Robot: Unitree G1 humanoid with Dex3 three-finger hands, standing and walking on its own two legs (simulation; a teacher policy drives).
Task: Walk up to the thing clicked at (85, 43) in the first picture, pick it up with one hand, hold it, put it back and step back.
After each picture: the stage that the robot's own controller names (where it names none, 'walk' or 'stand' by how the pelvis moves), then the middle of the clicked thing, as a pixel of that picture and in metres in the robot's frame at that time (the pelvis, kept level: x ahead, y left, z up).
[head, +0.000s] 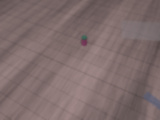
stand; (84, 40) +1.37 +0.01 -0.72
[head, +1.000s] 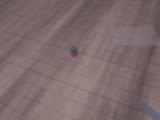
walk; (74, 51) +1.24 +0.21 -0.71
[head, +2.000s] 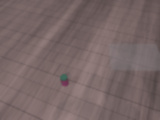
walk; (64, 80) +0.79 +0.25 -0.71
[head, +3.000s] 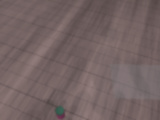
stand; (60, 113) +0.46 +0.19 -0.70
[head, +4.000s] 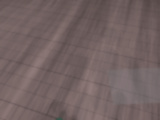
stand; out of the picture +0.42 +0.22 -0.73
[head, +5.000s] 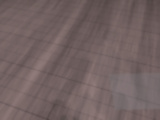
stand; out of the picture +0.40 +0.21 -0.73
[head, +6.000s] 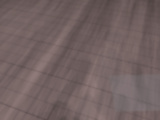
stand; out of the picture +0.39 +0.22 -0.73
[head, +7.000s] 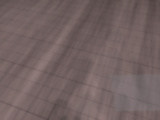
stand; out of the picture +0.39 +0.21 -0.73
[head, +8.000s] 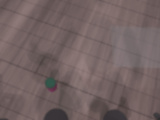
go down; (51, 85) +0.45 +0.20 -0.54
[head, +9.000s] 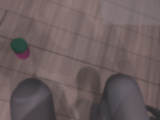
go down; (21, 49) +0.48 +0.26 -0.30
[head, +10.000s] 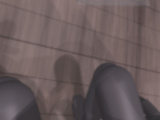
close in; out of the picture +0.46 +0.29 -0.25
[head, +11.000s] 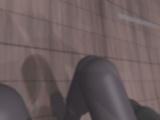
close; out of the picture +0.45 +0.32 -0.22
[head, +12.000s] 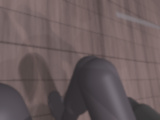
close; out of the picture +0.42 +0.29 -0.23
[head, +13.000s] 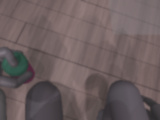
lift; (20, 69) +0.35 +0.23 -0.06
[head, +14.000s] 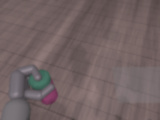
hold; (44, 88) +0.32 +0.15 +0.03
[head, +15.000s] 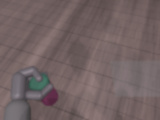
hold; (44, 90) +0.33 +0.16 -0.02
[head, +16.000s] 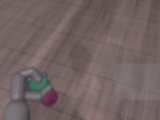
hold; (44, 91) +0.32 +0.16 -0.01
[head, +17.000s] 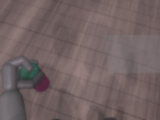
crouch; (36, 78) +0.37 +0.18 -0.07
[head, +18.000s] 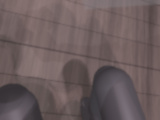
lower; out of the picture +0.48 +0.28 -0.13
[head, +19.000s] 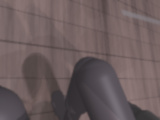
lower; out of the picture +0.42 +0.33 -0.24
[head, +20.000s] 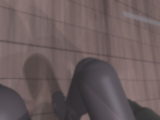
lower; out of the picture +0.42 +0.33 -0.23
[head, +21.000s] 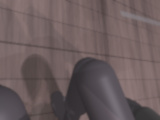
lower; out of the picture +0.42 +0.33 -0.23
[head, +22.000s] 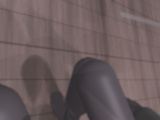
lower; out of the picture +0.42 +0.33 -0.23
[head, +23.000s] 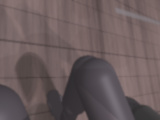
open; out of the picture +0.41 +0.32 -0.23
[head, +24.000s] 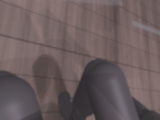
stand; out of the picture +0.41 +0.30 -0.24
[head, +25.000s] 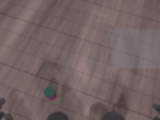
stand; (50, 93) +0.42 +0.21 -0.55
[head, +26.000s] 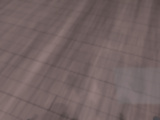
stand; out of the picture +0.39 +0.19 -0.67
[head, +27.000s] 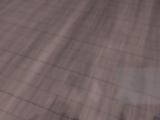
stand; out of the picture +0.39 +0.20 -0.67
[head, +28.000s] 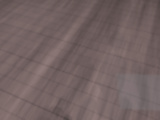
stand; out of the picture +0.40 +0.18 -0.71
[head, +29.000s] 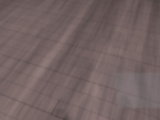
stand; out of the picture +0.40 +0.20 -0.72
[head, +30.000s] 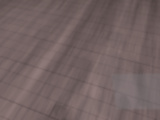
stand; out of the picture +0.38 +0.21 -0.73
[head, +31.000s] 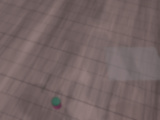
walk; (56, 103) +0.45 +0.19 -0.71
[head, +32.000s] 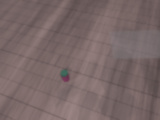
walk; (65, 75) +0.73 +0.23 -0.70
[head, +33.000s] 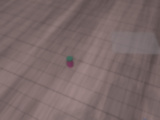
stand; (69, 61) +1.04 +0.18 -0.71
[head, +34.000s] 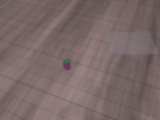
stand; (66, 64) +1.01 +0.19 -0.72
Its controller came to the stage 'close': yes
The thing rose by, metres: 0.70
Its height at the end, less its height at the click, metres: +0.00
